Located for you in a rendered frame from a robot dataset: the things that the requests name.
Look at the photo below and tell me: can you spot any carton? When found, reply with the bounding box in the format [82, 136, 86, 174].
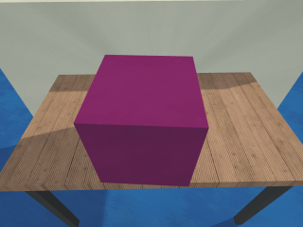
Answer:
[73, 55, 209, 186]

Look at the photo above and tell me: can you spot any table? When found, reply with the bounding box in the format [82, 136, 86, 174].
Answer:
[0, 72, 303, 227]

